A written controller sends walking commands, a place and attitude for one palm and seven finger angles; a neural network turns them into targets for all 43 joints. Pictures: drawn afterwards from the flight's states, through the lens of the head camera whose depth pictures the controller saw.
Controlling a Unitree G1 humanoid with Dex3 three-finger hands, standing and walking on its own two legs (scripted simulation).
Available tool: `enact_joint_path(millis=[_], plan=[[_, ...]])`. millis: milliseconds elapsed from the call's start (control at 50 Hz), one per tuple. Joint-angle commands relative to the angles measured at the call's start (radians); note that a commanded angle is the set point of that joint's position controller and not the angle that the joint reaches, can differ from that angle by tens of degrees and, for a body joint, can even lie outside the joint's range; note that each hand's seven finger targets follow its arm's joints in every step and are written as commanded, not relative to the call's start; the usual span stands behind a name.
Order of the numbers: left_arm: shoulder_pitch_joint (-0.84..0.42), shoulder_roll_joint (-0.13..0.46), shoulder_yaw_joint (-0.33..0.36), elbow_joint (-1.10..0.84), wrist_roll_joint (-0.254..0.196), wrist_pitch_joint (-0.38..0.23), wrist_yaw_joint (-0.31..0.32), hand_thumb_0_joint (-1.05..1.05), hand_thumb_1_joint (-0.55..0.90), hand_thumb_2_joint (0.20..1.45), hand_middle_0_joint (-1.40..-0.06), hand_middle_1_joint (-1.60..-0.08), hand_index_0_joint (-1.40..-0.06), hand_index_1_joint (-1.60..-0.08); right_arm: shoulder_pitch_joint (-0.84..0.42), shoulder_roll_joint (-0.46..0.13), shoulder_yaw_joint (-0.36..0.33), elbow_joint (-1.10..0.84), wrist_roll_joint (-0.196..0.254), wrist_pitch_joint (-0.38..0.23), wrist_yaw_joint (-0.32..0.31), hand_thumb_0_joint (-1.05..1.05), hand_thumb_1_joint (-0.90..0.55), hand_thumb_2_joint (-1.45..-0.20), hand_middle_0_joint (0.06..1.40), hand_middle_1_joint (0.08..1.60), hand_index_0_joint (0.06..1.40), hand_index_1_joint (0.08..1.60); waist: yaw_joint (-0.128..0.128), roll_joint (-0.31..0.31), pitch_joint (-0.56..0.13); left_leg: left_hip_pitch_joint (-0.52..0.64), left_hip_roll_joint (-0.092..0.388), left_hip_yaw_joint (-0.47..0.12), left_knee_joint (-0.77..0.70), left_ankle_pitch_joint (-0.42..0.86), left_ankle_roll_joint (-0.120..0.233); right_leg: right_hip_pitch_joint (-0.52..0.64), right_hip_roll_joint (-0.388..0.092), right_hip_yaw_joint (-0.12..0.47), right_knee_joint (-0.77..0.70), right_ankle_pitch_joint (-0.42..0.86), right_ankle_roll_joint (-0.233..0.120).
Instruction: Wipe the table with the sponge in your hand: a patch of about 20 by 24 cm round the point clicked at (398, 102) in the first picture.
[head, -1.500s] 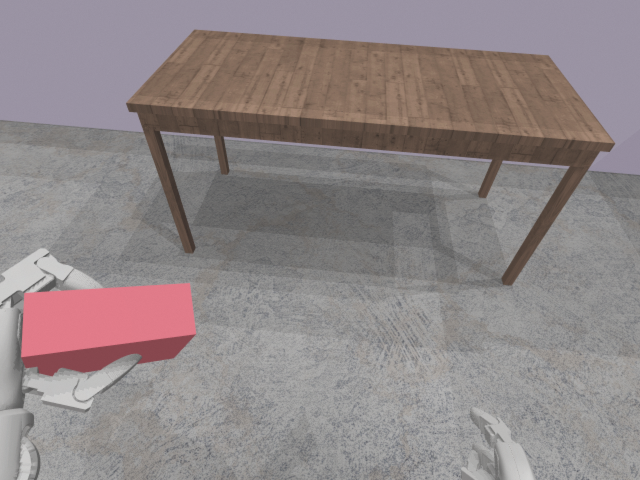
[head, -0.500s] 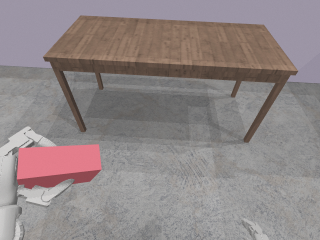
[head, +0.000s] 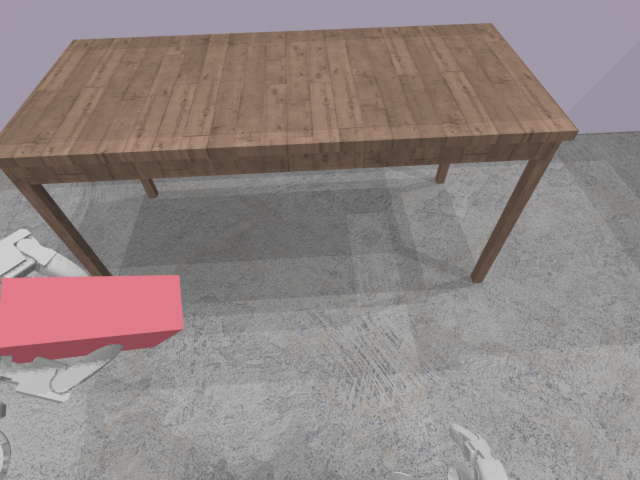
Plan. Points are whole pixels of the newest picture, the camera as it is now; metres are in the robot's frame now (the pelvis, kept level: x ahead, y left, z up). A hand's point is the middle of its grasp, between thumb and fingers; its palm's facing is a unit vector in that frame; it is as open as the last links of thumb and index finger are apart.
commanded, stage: walk to a spot facing it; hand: left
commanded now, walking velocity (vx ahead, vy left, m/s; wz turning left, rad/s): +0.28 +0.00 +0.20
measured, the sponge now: (119, 317) +0.24 +0.20 +0.15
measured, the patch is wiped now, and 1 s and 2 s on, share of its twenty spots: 0.00 0.00 0.00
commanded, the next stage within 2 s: turn to face it in 0.10 s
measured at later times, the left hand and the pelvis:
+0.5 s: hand (131, 192) +0.37 +0.23 +0.18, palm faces +0.43 -0.81 -0.39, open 9.4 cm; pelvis +0.14 -0.01 +0.00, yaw -4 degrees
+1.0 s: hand (262, 182) +0.41 +0.09 +0.17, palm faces +0.12 -0.82 -0.56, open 9.4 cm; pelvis +0.13 -0.08 +0.01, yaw -14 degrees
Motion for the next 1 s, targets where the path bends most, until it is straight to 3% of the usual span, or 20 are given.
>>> enact_joint_path(millis=[0,20,80,140,200,280,360,400,420,440,480,500,580,660,720,740,780,800,880,980], plan=[[-0.073,0.187,0.143,-0.196,0.001,-0.044,0.024,0.000,0.100,1.300,-1.200,-1.600,-1.200,-1.600,-0.144,-0.133,-0.082,-0.151,0.018,-0.022,-0.011,0.000,-0.900,-0.900,0.200,0.300,0.200,0.300,0.027,-0.309,-0.262,-0.494,-0.118,-0.011,0.679,-0.036,0.100,0.576,-0.271,0.545,-0.198,0.239,-0.177],[-0.075,0.210,0.184,-0.221,-0.015,-0.054,0.029,0.000,0.100,1.300,-1.200,-1.600,-1.200,-1.600,-0.168,-0.149,-0.074,-0.158,0.010,-0.022,-0.007,0.000,-0.900,-0.900,0.200,0.300,0.200,0.300,0.030,-0.305,-0.266,-0.587,-0.130,-0.154,0.830,-0.141,0.091,0.562,-0.379,0.696,-0.267,0.278,-0.221],[-0.007,0.226,0.216,-0.278,-0.013,-0.079,0.025,0.000,0.100,1.300,-1.200,-1.600,-1.200,-1.600,-0.168,-0.158,-0.082,-0.117,0.011,0.008,0.017,0.000,-0.900,-0.900,0.200,0.300,0.200,0.300,0.016,-0.097,-0.240,-0.613,-0.050,-0.251,0.888,0.014,0.062,0.468,-0.359,0.503,-0.245,0.165,-0.207],[0.072,0.191,0.212,-0.319,-0.011,-0.105,0.037,0.000,0.100,1.300,-1.200,-1.600,-1.200,-1.600,-0.181,-0.152,-0.082,-0.123,0.006,0.036,0.012,0.000,-0.900,-0.900,0.200,0.300,0.200,0.300,0.003,-0.088,-0.213,-0.628,-0.046,-0.223,0.827,0.080,0.045,0.405,-0.323,0.287,-0.239,0.389,-0.181],[0.098,0.178,0.215,-0.322,-0.024,-0.110,0.041,0.000,0.100,1.300,-1.200,-1.600,-1.200,-1.600,-0.171,-0.149,-0.085,-0.144,0.003,0.048,0.003,0.000,-0.900,-0.900,0.200,0.300,0.200,0.300,-0.005,-0.108,-0.184,-0.546,-0.031,-0.175,0.552,0.116,0.038,0.331,-0.283,0.188,-0.236,0.520,-0.171],[0.129,0.140,0.182,-0.273,-0.032,-0.094,0.051,0.000,0.100,1.300,-1.200,-1.600,-1.200,-1.600,-0.152,-0.152,-0.083,-0.164,0.003,0.038,-0.007,0.000,-0.900,-0.900,0.200,0.300,0.200,0.300,0.016,-0.150,-0.223,-0.400,-0.090,-0.058,0.197,0.144,0.048,0.375,-0.225,0.198,-0.165,0.647,-0.167],[-0.039,0.124,0.110,-0.227,-0.022,-0.080,0.053,0.000,0.100,1.300,-1.200,-1.600,-1.200,-1.600,-0.124,-0.169,-0.084,-0.171,0.000,0.032,-0.027,0.000,-0.900,-0.900,0.200,0.300,0.200,0.300,-0.002,-0.149,-0.203,-0.174,-0.116,-0.008,0.002,0.352,0.046,0.262,-0.161,0.200,-0.121,0.514,-0.103],[-0.138,0.122,0.071,-0.231,-0.016,-0.085,0.048,0.000,0.100,1.300,-1.200,-1.600,-1.200,-1.600,-0.112,-0.191,-0.094,-0.177,0.008,0.031,-0.040,0.000,-0.900,-0.900,0.200,0.300,0.200,0.300,-0.015,-0.085,-0.187,-0.030,-0.045,-0.070,-0.082,0.460,0.072,0.167,-0.124,0.200,-0.015,0.401,-0.054],[-0.177,0.128,0.069,-0.226,-0.017,-0.089,0.045,0.000,0.100,1.300,-1.200,-1.600,-1.200,-1.600,-0.118,-0.209,-0.099,-0.184,0.010,0.028,-0.040,0.000,-0.900,-0.900,0.200,0.300,0.200,0.300,-0.004,0.027,-0.182,0.033,0.078,-0.212,-0.099,0.607,0.129,0.062,-0.059,0.190,0.063,0.199,-0.019],[-0.193,0.121,0.060,-0.207,-0.021,-0.091,0.040,0.000,0.100,1.300,-1.200,-1.600,-1.200,-1.600,-0.110,-0.207,-0.095,-0.180,0.014,0.025,-0.032,0.000,-0.900,-0.900,0.200,0.300,0.200,0.300,0.007,0.132,-0.192,0.089,0.222,-0.349,-0.119,0.791,0.203,-0.040,0.001,0.164,0.188,-0.229,0.006],[-0.168,0.155,0.074,-0.188,-0.015,-0.093,0.028,0.000,0.100,1.300,-1.200,-1.600,-1.200,-1.600,-0.134,-0.195,-0.083,-0.186,-0.013,0.015,-0.020,0.000,-0.900,-0.900,0.200,0.300,0.200,0.300,0.029,0.251,-0.165,0.023,0.335,-0.436,-0.181,0.806,0.272,-0.097,0.004,0.206,0.443,-0.395,0.018],[-0.199,0.138,0.053,-0.232,-0.007,-0.094,0.024,0.000,0.100,1.300,-1.200,-1.600,-1.200,-1.600,-0.140,-0.180,-0.077,-0.185,-0.013,0.013,-0.008,0.000,-0.900,-0.900,0.200,0.300,0.200,0.300,0.026,0.203,-0.148,-0.040,0.320,-0.399,-0.187,0.725,0.265,-0.065,-0.009,0.214,0.457,-0.367,0.017],[-0.121,0.136,0.090,-0.383,-0.025,-0.086,0.022,0.000,0.100,1.300,-1.200,-1.600,-1.200,-1.600,-0.134,-0.208,-0.099,-0.210,0.006,-0.021,0.037,0.000,-0.900,-0.900,0.200,0.300,0.200,0.300,0.035,0.273,-0.180,-0.114,0.218,-0.114,-0.154,0.560,0.178,0.030,-0.004,0.118,0.294,-0.215,0.023],[-0.026,0.118,0.122,-0.322,-0.046,-0.082,0.019,0.000,0.100,1.300,-1.200,-1.600,-1.200,-1.600,-0.114,-0.196,-0.091,-0.215,0.011,-0.041,0.052,0.000,-0.900,-0.900,0.200,0.300,0.200,0.300,0.018,0.289,-0.172,-0.151,0.210,-0.066,-0.112,0.502,0.137,0.109,0.031,0.045,0.120,-0.176,0.037],[-0.009,0.115,0.135,-0.236,-0.047,-0.070,0.013,0.000,0.100,1.300,-1.200,-1.600,-1.200,-1.600,-0.089,-0.197,-0.100,-0.205,0.023,-0.039,0.043,0.000,-0.900,-0.900,0.200,0.300,0.200,0.300,0.016,0.172,-0.185,-0.173,0.164,-0.025,0.025,0.397,0.087,0.209,0.048,0.034,-0.071,-0.016,0.035],[-0.034,0.123,0.135,-0.219,-0.042,-0.071,0.012,0.000,0.100,1.300,-1.200,-1.600,-1.200,-1.600,-0.077,-0.183,-0.103,-0.200,0.028,-0.036,0.039,0.000,-0.900,-0.900,0.200,0.300,0.200,0.300,0.006,0.059,-0.187,-0.177,0.108,0.008,0.132,0.314,0.059,0.213,-0.009,0.103,-0.155,0.130,0.012],[-0.011,0.185,0.189,-0.156,-0.038,-0.061,0.026,0.000,0.100,1.300,-1.200,-1.600,-1.200,-1.600,-0.119,-0.141,-0.080,-0.215,0.019,-0.028,0.025,0.000,-0.900,-0.900,0.200,0.300,0.200,0.300,0.015,-0.315,-0.198,-0.467,-0.084,-0.045,0.436,-0.184,0.010,0.337,-0.268,0.490,-0.187,0.803,-0.139],[0.004,0.170,0.179,-0.159,-0.047,-0.043,0.025,0.000,0.100,1.300,-1.200,-1.600,-1.200,-1.600,-0.138,-0.156,-0.090,-0.202,0.031,-0.024,0.020,0.000,-0.900,-0.900,0.200,0.300,0.200,0.300,0.023,-0.357,-0.220,-0.498,-0.078,-0.132,0.570,-0.170,0.015,0.360,-0.289,0.499,-0.178,0.876,-0.158],[0.068,0.161,0.184,-0.202,-0.040,-0.061,0.032,0.000,0.100,1.300,-1.200,-1.600,-1.200,-1.600,-0.174,-0.136,-0.060,-0.173,0.021,0.015,0.009,0.000,-0.900,-0.900,0.200,0.300,0.200,0.300,0.009,-0.211,-0.258,-0.562,-0.086,-0.175,0.630,-0.046,0.001,0.467,-0.227,0.343,-0.124,0.848,-0.155],[0.063,0.173,0.171,-0.304,-0.037,-0.086,0.047,0.000,0.100,1.300,-1.200,-1.600,-1.200,-1.600,-0.174,-0.168,-0.084,-0.175,0.015,0.015,-0.009,0.000,-0.900,-0.900,0.200,0.300,0.200,0.300,0.009,-0.143,-0.282,-0.425,-0.113,-0.141,0.372,0.004,0.021,0.436,-0.223,0.349,-0.154,0.772,-0.167]])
